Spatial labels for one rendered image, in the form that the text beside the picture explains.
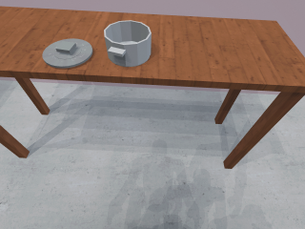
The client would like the knob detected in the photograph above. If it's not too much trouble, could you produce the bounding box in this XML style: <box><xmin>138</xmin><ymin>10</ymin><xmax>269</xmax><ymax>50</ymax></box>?
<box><xmin>56</xmin><ymin>41</ymin><xmax>76</xmax><ymax>54</ymax></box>

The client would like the lid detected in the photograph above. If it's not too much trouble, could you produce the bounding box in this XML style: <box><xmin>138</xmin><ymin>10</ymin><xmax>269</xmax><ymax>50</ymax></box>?
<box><xmin>42</xmin><ymin>38</ymin><xmax>93</xmax><ymax>69</ymax></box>

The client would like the pot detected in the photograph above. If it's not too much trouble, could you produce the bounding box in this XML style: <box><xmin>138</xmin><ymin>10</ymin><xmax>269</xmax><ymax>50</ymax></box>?
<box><xmin>104</xmin><ymin>20</ymin><xmax>152</xmax><ymax>67</ymax></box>

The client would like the table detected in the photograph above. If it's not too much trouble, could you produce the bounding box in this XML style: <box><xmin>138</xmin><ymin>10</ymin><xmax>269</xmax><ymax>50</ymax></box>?
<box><xmin>0</xmin><ymin>6</ymin><xmax>305</xmax><ymax>169</ymax></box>

